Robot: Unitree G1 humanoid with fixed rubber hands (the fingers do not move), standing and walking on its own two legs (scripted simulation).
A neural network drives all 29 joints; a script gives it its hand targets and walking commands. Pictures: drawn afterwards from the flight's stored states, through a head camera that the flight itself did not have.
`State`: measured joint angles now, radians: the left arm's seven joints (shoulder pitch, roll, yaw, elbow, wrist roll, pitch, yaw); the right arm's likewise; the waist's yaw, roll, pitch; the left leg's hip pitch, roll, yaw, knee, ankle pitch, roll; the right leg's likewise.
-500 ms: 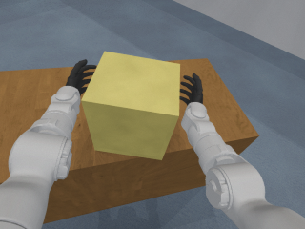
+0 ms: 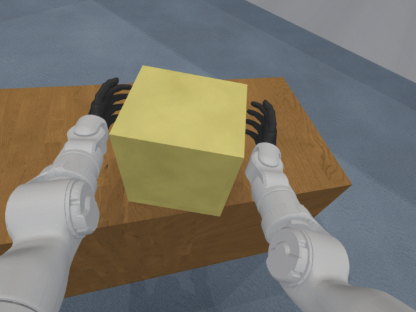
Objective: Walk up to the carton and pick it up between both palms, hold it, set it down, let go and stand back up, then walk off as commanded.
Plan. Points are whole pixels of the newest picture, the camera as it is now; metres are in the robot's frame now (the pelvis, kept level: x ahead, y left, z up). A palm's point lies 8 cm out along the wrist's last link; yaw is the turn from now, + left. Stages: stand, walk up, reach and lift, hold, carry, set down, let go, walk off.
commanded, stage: reach and lift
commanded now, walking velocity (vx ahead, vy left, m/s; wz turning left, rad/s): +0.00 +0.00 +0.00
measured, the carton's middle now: (184, 146) +0.47 +0.00 +0.01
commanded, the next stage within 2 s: none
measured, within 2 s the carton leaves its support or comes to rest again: leaves its support in 1.40 s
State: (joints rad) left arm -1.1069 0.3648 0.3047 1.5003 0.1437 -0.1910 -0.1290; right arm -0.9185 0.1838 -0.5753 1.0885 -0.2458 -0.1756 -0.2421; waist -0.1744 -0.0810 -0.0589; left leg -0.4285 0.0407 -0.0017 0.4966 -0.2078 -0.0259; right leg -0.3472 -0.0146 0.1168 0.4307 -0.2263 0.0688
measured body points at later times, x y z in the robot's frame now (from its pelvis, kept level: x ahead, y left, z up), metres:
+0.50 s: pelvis +0.00 +0.00 +0.00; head +0.06 +0.04 +0.44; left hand +0.49 +0.16 +0.10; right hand +0.41 -0.16 +0.10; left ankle +0.02 +0.13 -0.74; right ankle -0.01 -0.17 -0.74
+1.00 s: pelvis +0.00 +0.00 +0.00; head +0.06 +0.04 +0.44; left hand +0.49 +0.16 +0.10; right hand +0.41 -0.16 +0.10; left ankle +0.02 +0.13 -0.74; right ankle -0.01 -0.17 -0.74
